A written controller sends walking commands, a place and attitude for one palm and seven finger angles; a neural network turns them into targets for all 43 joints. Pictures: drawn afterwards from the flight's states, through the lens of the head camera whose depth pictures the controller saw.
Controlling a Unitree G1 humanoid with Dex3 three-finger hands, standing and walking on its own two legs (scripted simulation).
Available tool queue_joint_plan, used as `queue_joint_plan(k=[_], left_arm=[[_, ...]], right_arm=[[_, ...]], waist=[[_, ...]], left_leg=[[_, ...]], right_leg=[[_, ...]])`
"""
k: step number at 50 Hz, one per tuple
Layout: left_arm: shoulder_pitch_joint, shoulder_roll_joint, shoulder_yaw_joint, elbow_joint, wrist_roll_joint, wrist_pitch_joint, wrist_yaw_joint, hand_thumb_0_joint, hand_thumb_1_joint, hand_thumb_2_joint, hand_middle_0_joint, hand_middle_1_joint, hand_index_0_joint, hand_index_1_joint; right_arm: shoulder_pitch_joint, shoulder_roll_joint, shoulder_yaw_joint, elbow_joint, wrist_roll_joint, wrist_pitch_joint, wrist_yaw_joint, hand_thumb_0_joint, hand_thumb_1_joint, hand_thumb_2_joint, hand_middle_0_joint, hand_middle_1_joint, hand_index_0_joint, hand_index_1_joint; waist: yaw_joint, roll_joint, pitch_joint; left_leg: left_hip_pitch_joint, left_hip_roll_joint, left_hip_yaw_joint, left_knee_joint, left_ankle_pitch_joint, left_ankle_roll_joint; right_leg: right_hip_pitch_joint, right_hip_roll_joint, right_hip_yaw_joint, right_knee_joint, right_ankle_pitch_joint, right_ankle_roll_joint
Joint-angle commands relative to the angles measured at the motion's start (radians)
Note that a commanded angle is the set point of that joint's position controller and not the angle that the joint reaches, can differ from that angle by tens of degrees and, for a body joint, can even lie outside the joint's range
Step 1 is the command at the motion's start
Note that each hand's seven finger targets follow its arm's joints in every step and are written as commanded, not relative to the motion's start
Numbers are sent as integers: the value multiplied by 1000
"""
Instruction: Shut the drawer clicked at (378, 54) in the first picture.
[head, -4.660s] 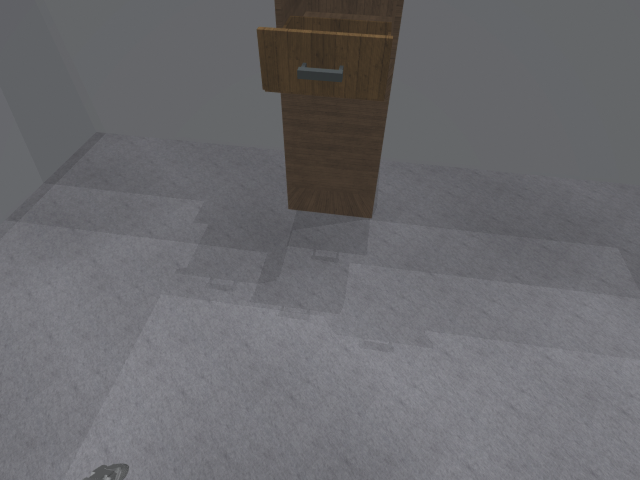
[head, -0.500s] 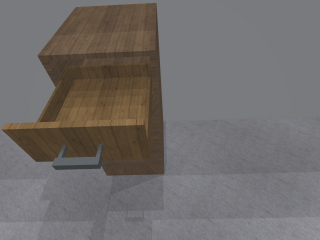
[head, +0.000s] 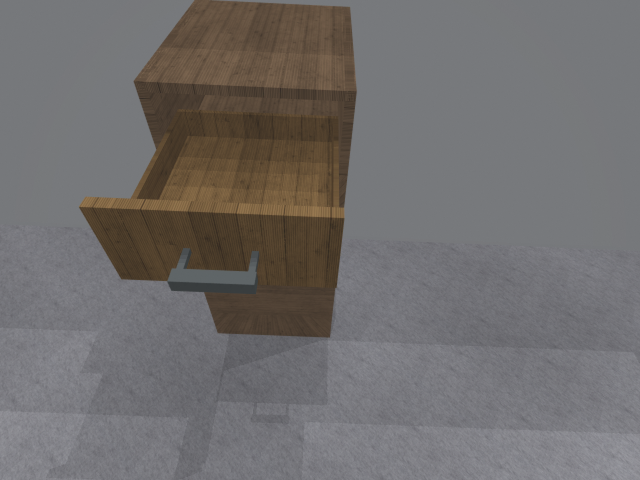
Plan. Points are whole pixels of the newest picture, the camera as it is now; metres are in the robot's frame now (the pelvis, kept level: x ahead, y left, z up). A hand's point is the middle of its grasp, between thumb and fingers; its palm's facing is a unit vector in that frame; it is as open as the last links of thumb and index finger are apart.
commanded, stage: come to a stop and stand still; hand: left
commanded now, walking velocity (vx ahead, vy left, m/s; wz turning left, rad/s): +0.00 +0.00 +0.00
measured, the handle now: (217, 268) +0.37 +0.18 +0.04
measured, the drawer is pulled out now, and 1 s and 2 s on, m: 0.30 0.30 0.30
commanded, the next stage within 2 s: look again from close up in 0.58 s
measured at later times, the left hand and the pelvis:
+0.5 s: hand out of the picture -0.05 +0.14 -0.18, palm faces +0.03 -0.99 -0.15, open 7.4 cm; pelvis -0.04 -0.02 +0.00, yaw -1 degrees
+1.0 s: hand out of the picture -0.01 +0.18 -0.18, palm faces +0.02 -0.98 -0.20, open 7.4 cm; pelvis -0.02 +0.01 -0.01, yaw +0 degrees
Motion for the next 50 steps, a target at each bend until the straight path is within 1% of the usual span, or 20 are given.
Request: queue_joint_plan(k=[1, 2, 3, 4, 5, 7, 11, 14, 21, 33, 34, 35, 36, 37, 40, 43, 44, 46, 47, 50], left_arm=[[78, 48, -7, 2, 0, -51, 13, 0, 900, 900, -200, -300, -200, -300], [68, 76, -7, 6, 0, -57, 16, 0, 900, 900, -200, -300, -200, -300], [62, 84, -11, 6, -3, -61, 14, 0, 900, 900, -200, -300, -200, -300], [62, 77, -17, 11, -3, -62, 13, 0, 900, 900, -200, -300, -200, -300], [63, 72, -17, 23, -4, -69, 12, 0, 900, 900, -200, -300, -200, -300], [53, 58, -25, 22, -6, -68, 13, 0, 900, 900, -200, -300, -200, -300], [63, 47, -28, 29, -8, -58, 13, 0, 900, 900, -200, -300, -200, -300], [73, 48, -25, 33, -7, -53, 13, 0, 900, 900, -200, -300, -200, -300], [89, 40, -20, 27, -7, -52, 11, 0, 900, 900, -200, -300, -200, -300], [121, 10, -21, 33, -7, -59, 12, 0, 900, 900, -200, -300, -200, -300], [168, 42, -40, 42, 15, -86, 41, 0, 900, 900, -200, -300, -200, -300], [103, 94, -31, -14, 7, -94, 32, 0, 900, 900, -200, -300, -200, -300], [58, 92, -22, -40, 7, -92, 26, 0, 900, 900, -200, -300, -200, -300], [34, 107, -16, -57, 4, -97, 28, 0, 900, 900, -200, -300, -200, -300], [49, 54, -25, -54, -1, -94, 22, 0, 900, 900, -200, -300, -200, -300], [89, 29, -30, -52, 3, -75, 18, 0, 900, 900, -200, -300, -200, -300], [105, 24, -32, -47, 4, -74, 16, 0, 900, 900, -200, -300, -200, -300], [117, 23, -35, -46, 3, -74, 12, 0, 900, 900, -200, -300, -200, -300], [109, 30, -34, -53, 4, -74, 13, 0, 900, 900, -200, -300, -200, -300], [103, 34, -37, -52, 1, -75, 11, 0, 900, 900, -200, -300, -200, -300]], right_arm=[[86, -114, -18, -1, 13, -27, 1, 0, -900, -900, 200, 300, 200, 300], [76, -92, -14, -4, 21, -27, 4, 0, -900, -900, 200, 300, 200, 300], [67, -81, -7, -8, 21, -27, 7, 0, -900, -900, 200, 300, 200, 300], [61, -73, -4, -1, 17, -27, 10, 0, -900, -900, 200, 300, 200, 300], [54, -78, -2, 12, 10, -22, 8, 0, -900, -900, 200, 300, 200, 300], [60, -95, -5, 24, 12, -18, 8, 0, -900, -900, 200, 300, 200, 300], [60, -85, 8, 54, 9, -13, 11, 0, -900, -900, 200, 300, 200, 300], [77, -77, 11, 64, 7, -7, 11, 0, -900, -900, 200, 300, 200, 300], [125, -55, 8, 77, 1, -3, 11, 0, -900, -900, 200, 300, 200, 300], [158, -36, 6, 82, 4, -15, 6, 0, -900, -900, 200, 300, 200, 300], [18, -81, 18, 0, 1, -30, 24, 0, -900, -900, 200, 300, 200, 300], [96, -28, 17, -24, 2, -15, 33, 0, -900, -900, 200, 300, 200, 300], [136, -31, 11, -6, -5, -10, 36, 0, -900, -900, 200, 300, 200, 300], [163, -37, 16, 0, -12, -10, 40, 0, -900, -900, 200, 300, 200, 300], [193, -47, 20, -16, -5, -26, 33, 0, -900, -900, 200, 300, 200, 300], [148, -74, 22, -33, -7, -31, 27, 0, -900, -900, 200, 300, 200, 300], [133, -85, 21, -37, -5, -32, 26, 0, -900, -900, 200, 300, 200, 300], [110, -94, 21, -44, -2, -34, 25, 0, -900, -900, 200, 300, 200, 300], [107, -92, 20, -44, -4, -36, 25, 0, -900, -900, 200, 300, 200, 300], [109, -101, 24, -30, -1, -40, 24, 0, -900, -900, 200, 300, 200, 300]], waist=[[-16, 54, -35], [-34, -11, -18], [-40, -20, -17], [-41, 10, -20], [-42, -87, -24], [-44, -117, -4], [-35, -1, 105], [-33, 17, 138], [-33, 31, 140], [-28, 32, 106], [21, 53, 156], [-59, 0, 70], [-76, 20, 74], [-79, 27, 8], [-78, 26, 39], [-39, 92, 119], [-27, 99, 127], [-15, 49, 134], [-16, 26, 123], [-19, 9, 105]], left_leg=[[62, 185, -174, -11, 299, 37], [27, 144, -138, -3, 231, -4], [41, 120, -116, -24, 150, -23], [74, 111, -116, -35, 167, -26], [92, 120, -107, -19, 189, -32], [109, 129, -106, -41, 146, -31], [65, 127, -118, -101, 23, -28], [34, 120, -120, -115, -46, -30], [0, 113, -124, -110, -104, -30], [-2, 128, -129, -106, -67, -26], [-113, 122, -84, 123, -36, -61], [-66, 80, -91, 158, -123, -54], [-42, 70, -78, 174, -116, -45], [-15, 67, -77, 169, -37, -51], [-25, 93, -118, 78, -53, -29], [-151, 134, -196, -44, -148, 1], [-176, 141, -218, -78, -181, 8], [-185, 141, -222, -102, -206, 14], [-169, 133, -215, -90, -137, 11], [-116, 130, -196, -88, -95, 12]], right_leg=[[116, -42, 56, -375, 278, -15], [127, -99, 120, -367, 386, -41], [99, -139, 130, -359, 414, -62], [78, -137, 123, -344, 429, -74], [76, -108, 117, -340, 459, -73], [49, -94, 99, -363, 370, -62], [-21, -70, 106, -407, 119, -53], [-39, -63, 108, -423, 46, -53], [-64, -56, 112, -433, -38, -58], [-44, -52, 105, -406, 45, -62], [-42, -100, 148, -409, 243, -60], [-85, -151, 215, -461, -68, -103], [-140, -143, 201, -459, -195, -122], [-98, -135, 160, -427, -53, -137], [-111, -65, 114, -336, -65, -115], [-48, -13, 66, -256, -14, -91], [-22, -5, 57, -243, 20, -86], [4, -8, 55, -247, 60, -80], [10, -15, 56, -248, 98, -82], [14, -29, 66, -267, 117, -74]])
